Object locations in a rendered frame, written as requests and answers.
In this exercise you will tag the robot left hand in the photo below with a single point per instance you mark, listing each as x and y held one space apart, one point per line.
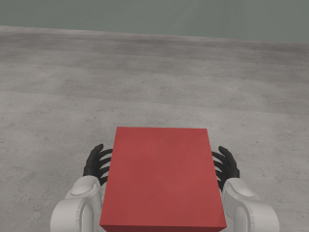
93 164

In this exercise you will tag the robot left forearm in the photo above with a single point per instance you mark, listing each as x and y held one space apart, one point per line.
77 211

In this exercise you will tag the carton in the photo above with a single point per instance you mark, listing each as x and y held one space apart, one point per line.
162 180

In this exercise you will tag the robot right hand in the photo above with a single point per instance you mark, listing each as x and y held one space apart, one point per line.
228 166

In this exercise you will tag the robot right forearm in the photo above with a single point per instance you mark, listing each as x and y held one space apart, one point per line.
246 209

